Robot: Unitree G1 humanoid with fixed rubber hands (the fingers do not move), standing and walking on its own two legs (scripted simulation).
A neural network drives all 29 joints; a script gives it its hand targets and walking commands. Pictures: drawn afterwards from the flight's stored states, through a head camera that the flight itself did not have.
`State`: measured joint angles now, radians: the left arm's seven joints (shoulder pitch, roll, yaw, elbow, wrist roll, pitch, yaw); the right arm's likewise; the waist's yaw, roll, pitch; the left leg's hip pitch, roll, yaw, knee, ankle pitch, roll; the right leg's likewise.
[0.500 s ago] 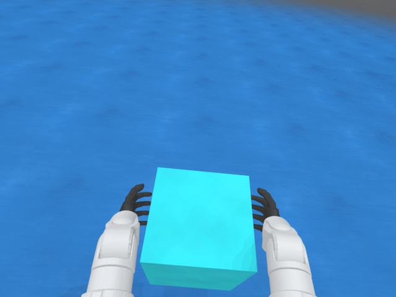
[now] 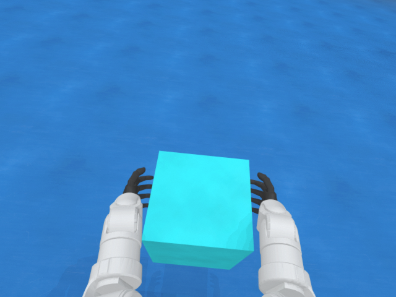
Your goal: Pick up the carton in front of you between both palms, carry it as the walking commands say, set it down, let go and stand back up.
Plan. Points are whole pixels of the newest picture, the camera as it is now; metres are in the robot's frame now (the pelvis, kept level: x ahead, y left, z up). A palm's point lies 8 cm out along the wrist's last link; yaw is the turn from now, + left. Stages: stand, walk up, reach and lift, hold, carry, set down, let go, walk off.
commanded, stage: set down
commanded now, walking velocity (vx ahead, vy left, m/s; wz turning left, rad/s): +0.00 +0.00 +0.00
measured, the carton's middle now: (197, 215) +0.35 +0.00 -0.07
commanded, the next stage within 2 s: none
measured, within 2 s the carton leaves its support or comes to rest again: neither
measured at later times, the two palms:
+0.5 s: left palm (137, 222) +0.37 +0.17 -0.19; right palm (236, 231) +0.36 -0.12 -0.17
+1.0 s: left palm (134, 231) +0.42 +0.20 -0.34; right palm (217, 237) +0.41 -0.09 -0.32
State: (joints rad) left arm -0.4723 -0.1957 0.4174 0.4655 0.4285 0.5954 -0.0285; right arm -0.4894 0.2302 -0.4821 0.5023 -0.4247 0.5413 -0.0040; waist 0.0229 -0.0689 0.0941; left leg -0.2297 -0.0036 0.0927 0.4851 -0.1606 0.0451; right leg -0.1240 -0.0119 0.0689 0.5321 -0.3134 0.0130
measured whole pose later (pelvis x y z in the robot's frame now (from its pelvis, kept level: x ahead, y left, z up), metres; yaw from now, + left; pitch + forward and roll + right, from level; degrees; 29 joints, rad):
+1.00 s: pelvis -0.06 -0.01 -0.24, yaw -2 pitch +44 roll -7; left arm -1.05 0.11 0.35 0.73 0.26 0.31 0.01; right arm -0.94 0.21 -0.54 0.55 -0.20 0.24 -0.20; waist 0.02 -0.08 -0.11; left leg -2.00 0.00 -0.06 1.59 -0.37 0.02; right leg -1.83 0.10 0.00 1.65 -0.59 0.05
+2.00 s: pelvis -0.09 -0.02 -0.38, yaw -5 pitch +36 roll -5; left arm -1.56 0.42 0.18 1.11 0.08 0.25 -0.07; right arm -1.37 0.01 -0.46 0.80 -0.04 0.21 -0.22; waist 0.08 -0.09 0.34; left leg -2.31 0.05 -0.07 2.08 -0.42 0.02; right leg -2.13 0.20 0.00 2.18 -0.70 0.09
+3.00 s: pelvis -0.09 -0.01 -0.39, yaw -5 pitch +33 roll -4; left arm -1.50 0.61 0.20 1.20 -0.10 0.04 -0.06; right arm -1.43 -0.17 -0.18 0.94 0.14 0.12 -0.20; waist 0.05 -0.08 0.53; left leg -2.28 0.08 -0.04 2.12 -0.43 0.04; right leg -2.11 0.18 0.00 2.22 -0.69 0.08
